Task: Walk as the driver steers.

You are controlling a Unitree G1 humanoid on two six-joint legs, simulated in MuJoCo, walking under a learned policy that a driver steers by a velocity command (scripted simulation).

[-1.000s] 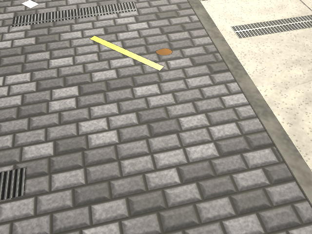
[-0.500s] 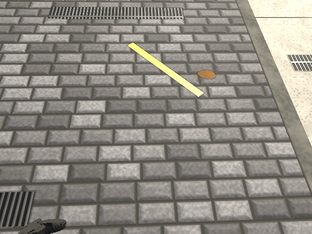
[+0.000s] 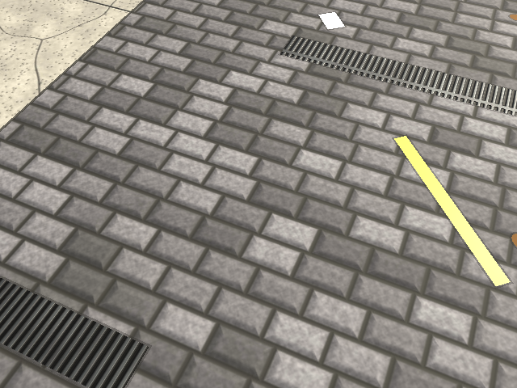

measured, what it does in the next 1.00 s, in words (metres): walks ahead, turning left: left foot, then right foot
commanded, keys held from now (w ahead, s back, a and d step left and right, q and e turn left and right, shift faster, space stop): w+q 0.66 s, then w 0.34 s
